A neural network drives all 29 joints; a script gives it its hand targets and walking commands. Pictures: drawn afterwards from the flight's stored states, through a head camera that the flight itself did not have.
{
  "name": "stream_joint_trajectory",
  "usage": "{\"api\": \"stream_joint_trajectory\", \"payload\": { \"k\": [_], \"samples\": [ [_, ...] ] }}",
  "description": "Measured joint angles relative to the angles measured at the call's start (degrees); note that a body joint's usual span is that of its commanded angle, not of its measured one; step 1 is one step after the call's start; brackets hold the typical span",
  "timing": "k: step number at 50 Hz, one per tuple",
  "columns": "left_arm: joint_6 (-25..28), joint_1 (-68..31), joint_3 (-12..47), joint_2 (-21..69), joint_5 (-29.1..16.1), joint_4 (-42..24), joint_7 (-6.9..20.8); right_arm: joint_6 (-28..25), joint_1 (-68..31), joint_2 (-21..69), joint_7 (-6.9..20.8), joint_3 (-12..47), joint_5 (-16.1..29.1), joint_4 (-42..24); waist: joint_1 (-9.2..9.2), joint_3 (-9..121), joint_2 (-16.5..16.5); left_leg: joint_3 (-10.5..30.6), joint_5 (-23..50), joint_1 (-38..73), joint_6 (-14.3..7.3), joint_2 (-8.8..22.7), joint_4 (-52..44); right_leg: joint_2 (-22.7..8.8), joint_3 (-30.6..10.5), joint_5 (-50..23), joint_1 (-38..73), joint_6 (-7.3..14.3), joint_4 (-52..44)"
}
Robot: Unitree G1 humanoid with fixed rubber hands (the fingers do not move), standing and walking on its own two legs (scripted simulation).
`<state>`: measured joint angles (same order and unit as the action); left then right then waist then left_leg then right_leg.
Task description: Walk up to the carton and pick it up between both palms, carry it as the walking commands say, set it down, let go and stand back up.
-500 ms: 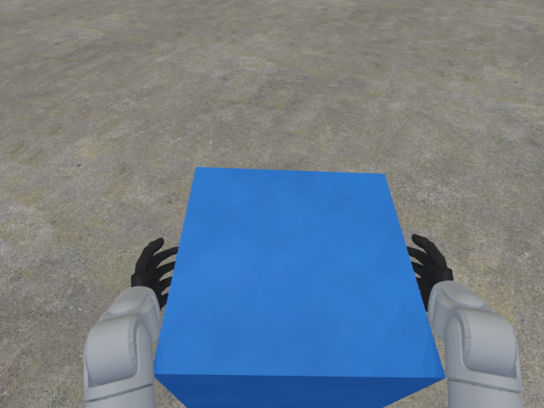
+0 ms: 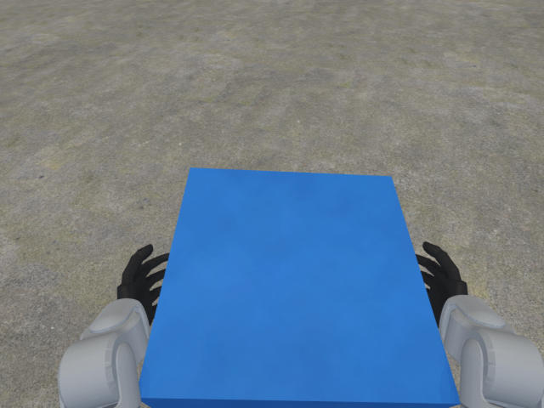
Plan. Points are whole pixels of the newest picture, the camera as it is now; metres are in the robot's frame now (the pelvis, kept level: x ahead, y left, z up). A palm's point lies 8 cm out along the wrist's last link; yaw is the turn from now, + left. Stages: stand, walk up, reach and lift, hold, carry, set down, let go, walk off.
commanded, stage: carry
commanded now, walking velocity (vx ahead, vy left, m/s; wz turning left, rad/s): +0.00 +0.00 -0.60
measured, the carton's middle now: (286, 301) +0.26 +0.01 +0.02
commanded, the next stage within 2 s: none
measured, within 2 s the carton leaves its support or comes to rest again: neither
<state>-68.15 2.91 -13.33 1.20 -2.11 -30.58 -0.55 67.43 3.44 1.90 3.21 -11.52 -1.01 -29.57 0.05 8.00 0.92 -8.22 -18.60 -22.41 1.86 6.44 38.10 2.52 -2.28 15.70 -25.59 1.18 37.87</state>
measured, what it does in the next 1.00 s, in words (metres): steps on the spot, turning right: left foot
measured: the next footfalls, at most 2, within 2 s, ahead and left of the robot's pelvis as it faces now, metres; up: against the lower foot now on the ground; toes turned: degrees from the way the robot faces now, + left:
left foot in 0.70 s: +0.05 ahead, +0.06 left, +0.00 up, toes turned -19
right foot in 1.08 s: -0.09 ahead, -0.16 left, +0.00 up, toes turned -50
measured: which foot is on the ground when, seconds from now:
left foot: down 0.00-0.40, up 0.42-0.68, down 0.70-1.00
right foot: down 0.00-0.72, up 0.74-1.00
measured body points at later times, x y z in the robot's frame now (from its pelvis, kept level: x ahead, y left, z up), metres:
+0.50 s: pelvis -0.01 -0.03 +0.00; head -0.02 -0.04 +0.45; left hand +0.28 +0.09 +0.08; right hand +0.16 -0.29 +0.07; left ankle +0.00 +0.12 -0.69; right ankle -0.01 -0.13 -0.72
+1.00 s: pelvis -0.04 -0.04 +0.02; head -0.04 -0.02 +0.47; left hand +0.28 -0.03 +0.11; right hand +0.03 -0.33 +0.11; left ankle +0.01 +0.08 -0.72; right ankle -0.12 -0.14 -0.68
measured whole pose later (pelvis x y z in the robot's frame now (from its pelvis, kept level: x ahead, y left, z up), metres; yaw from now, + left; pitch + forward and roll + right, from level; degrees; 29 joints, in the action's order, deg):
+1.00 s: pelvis -0.04 -0.04 +0.02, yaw -37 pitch +4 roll -3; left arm -68.3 1.0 -10.8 -1.3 -1.9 -31.0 -0.6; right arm 66.0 4.6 1.1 3.6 -10.8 -1.7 -31.4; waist -0.7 7.7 2.0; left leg -14.7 -18.7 -16.1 2.1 12.5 32.4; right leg -1.6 7.4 24.9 -25.6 -1.0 47.3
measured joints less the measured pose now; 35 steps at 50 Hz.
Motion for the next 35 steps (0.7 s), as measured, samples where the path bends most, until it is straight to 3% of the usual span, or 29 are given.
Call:
{"api": "stream_joint_trajectory", "payload": {
  "k": [4,7,10,13,16,19,21,24,27,32,35],
  "samples": [
    [0.35,-1.29,0.12,1.20,0.43,0.08,-0.12,-0.15,-0.50,-0.85,0.03,-0.68,-0.14,-0.79,-0.31,-0.61,0.40,-0.24,-3.11,-1.56,1.17,1.17,1.64,1.35,-0.66,-1.07,-1.39,0.52,-0.47],
    [0.90,-1.22,-0.12,1.77,0.74,-0.05,-0.14,-0.25,-1.41,-1.37,0.36,-0.74,0.42,-0.32,-0.12,-1.35,-0.97,0.45,-5.07,-1.72,1.83,-0.36,0.95,1.89,-2.59,-2.64,-2.28,0.45,-1.70],
    [1.10,-0.14,-0.58,1.71,0.52,-1.86,-0.15,-0.95,-1.60,-0.56,0.58,-0.87,0.97,-0.51,-0.61,-1.96,-2.35,-0.17,1.32,-0.55,0.71,-0.88,-2.52,2.42,-4.20,-3.89,-2.52,0.26,-2.63],
    [1.24,1.34,-0.97,1.13,-0.18,-3.76,-0.06,-1.86,-0.77,0.98,0.91,-0.92,0.94,-1.43,-0.45,-1.18,-2.38,-1.74,1.01,0.00,0.02,0.65,-1.45,1.90,-0.85,2.44,-4.08,0.06,3.07],
    [0.88,2.38,-0.62,0.15,-0.22,-3.35,0.07,-1.99,0.45,1.36,0.78,-0.08,0.38,-0.78,0.39,1.05,-0.26,-3.56,-1.14,1.41,1.02,3.74,-0.63,0.11,4.97,8.04,-4.03,-0.15,9.52],
    [0.09,0.79,-0.33,-0.84,-0.46,-2.32,0.07,-1.57,0.46,1.02,0.41,0.52,-0.37,-0.94,0.69,1.94,1.06,-5.12,-2.63,2.37,2.56,5.95,1.23,-1.70,6.01,4.64,0.24,0.35,4.15],
    [0.51,-1.40,0.22,-0.58,-0.21,-0.64,0.01,-1.58,-0.45,-0.11,0.06,0.28,-0.96,-0.99,1.19,1.49,1.66,-4.54,-6.13,0.74,3.67,7.10,5.91,-0.88,4.73,2.64,1.01,1.07,1.66],
    [1.33,-2.18,1.01,1.44,1.37,3.29,-0.27,-0.83,-0.73,-2.76,-0.25,0.32,-1.00,1.30,0.85,-0.14,1.42,0.65,-15.25,-4.19,4.78,4.01,15.45,0.35,3.42,2.75,-0.40,1.62,2.04],
    [1.35,-0.56,-0.14,2.52,1.39,2.76,-0.35,-0.35,-1.09,-2.35,0.42,0.03,0.34,2.29,-0.04,-2.79,-0.88,2.58,-13.66,-6.89,4.43,0.34,17.83,0.87,0.81,-0.74,-0.54,1.10,-1.35],
    [3.21,0.98,-1.55,4.52,0.32,-5.33,-0.10,-4.13,-0.89,0.26,1.66,-2.65,2.17,-3.00,-1.03,-5.34,-2.43,4.45,-8.80,-7.34,3.24,-3.07,11.24,2.72,-1.36,-3.94,-1.85,1.71,-4.52],
    [3.58,2.06,-0.36,3.74,1.03,-7.20,0.13,-5.34,-0.06,-0.04,1.89,-2.14,2.27,-3.69,-0.58,-3.51,-2.84,4.00,-4.21,-2.18,1.80,-4.45,-0.83,4.04,-2.85,-4.46,-3.05,1.20,-4.24]
  ]
}}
